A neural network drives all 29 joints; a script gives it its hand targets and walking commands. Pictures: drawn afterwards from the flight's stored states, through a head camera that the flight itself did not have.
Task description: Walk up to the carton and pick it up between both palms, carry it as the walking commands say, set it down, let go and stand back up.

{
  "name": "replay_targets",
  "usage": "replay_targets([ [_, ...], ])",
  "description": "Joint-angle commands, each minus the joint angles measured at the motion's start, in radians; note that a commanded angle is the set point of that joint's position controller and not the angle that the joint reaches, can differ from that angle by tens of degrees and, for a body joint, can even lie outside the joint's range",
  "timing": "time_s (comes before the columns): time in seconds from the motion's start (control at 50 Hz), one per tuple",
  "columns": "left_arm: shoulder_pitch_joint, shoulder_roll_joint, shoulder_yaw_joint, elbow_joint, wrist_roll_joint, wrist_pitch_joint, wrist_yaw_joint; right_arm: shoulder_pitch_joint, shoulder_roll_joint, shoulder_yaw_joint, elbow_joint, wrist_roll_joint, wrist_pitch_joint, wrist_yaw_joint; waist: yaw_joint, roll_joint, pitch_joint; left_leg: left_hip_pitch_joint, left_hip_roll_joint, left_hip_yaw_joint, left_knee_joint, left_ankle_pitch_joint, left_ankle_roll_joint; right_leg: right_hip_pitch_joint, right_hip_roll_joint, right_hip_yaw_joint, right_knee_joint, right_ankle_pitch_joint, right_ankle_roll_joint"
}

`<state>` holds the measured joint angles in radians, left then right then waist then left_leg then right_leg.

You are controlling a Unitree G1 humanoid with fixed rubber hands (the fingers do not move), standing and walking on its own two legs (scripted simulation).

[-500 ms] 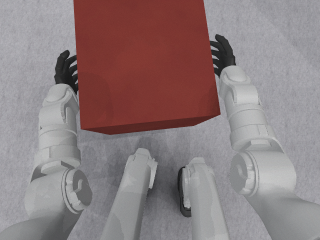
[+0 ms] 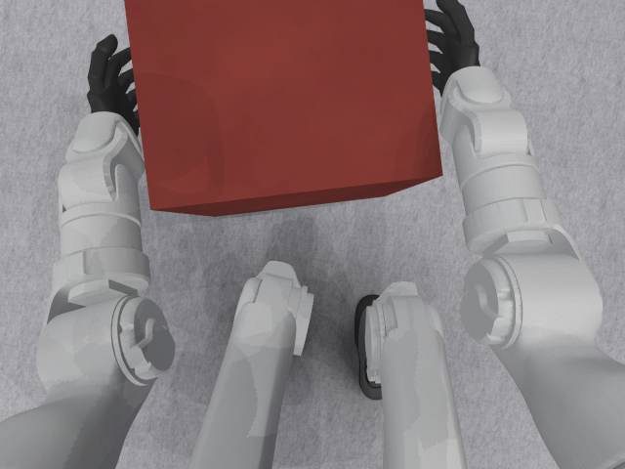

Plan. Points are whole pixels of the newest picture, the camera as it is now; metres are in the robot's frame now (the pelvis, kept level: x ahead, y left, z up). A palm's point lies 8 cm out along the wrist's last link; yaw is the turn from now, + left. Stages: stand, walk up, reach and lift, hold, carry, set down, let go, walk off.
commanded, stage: set down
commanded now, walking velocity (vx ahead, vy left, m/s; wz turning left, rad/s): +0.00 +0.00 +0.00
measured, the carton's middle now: (286, 93) +0.53 +0.12 -0.20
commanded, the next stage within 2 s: none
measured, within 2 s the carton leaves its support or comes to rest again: rests again in 1.46 s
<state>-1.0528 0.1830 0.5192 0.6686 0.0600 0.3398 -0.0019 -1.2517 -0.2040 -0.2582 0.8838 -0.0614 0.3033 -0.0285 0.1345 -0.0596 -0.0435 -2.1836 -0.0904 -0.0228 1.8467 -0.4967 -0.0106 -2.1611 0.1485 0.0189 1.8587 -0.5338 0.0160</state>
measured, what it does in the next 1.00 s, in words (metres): lowers itself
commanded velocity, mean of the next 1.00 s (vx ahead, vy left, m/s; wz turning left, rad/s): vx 0.00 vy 0.00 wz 0.00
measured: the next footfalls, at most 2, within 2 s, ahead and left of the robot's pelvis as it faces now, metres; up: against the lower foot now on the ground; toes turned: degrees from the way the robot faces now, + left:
none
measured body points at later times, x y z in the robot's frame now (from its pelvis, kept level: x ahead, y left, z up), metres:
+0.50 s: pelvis +0.00 +0.01 -0.06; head +0.35 +0.04 +0.21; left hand +0.48 +0.30 -0.21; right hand +0.58 -0.07 -0.21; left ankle +0.11 +0.11 -0.43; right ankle +0.10 -0.10 -0.43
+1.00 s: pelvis +0.00 +0.00 -0.07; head +0.35 +0.02 +0.19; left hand +0.48 +0.30 -0.22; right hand +0.58 -0.06 -0.23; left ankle +0.11 +0.11 -0.43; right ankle +0.10 -0.10 -0.43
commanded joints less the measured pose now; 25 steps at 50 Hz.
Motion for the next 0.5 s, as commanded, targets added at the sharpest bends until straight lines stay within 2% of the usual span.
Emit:
replay_targets([
  [0.0,-0.683,-0.719,-0.464,-0.111,-0.146,-0.025,-0.246,-0.555,0.869,0.338,-0.101,0.110,-0.039,0.149,0.085,-0.036,-1.151,0.672,0.001,0.073,-0.126,0.382,-0.033,0.533,0.022,-0.049,-0.097,0.227,-0.028],
  [0.22,-0.747,-0.666,-0.471,-0.114,-0.170,-0.039,-0.236,-0.617,0.815,0.351,-0.098,0.141,-0.050,0.138,0.086,-0.030,-1.135,0.643,0.008,0.067,-0.043,0.399,-0.029,0.463,0.016,-0.055,-0.003,0.218,-0.028],
  [0.38,-0.796,-0.636,-0.487,-0.108,-0.195,-0.053,-0.221,-0.664,0.766,0.368,-0.100,0.170,-0.065,0.134,0.075,-0.013,-1.117,0.659,0.014,0.056,0.019,0.429,-0.024,0.405,0.009,-0.063,0.066,0.207,-0.030],
  [0.48,-0.832,-0.605,-0.468,-0.091,-0.204,-0.071,-0.211,-0.696,0.735,0.378,-0.084,0.176,-0.076,0.132,0.082,-0.048,-1.017,0.613,0.014,0.042,0.045,0.409,-0.011,0.366,0.006,-0.061,0.103,0.193,-0.032],
])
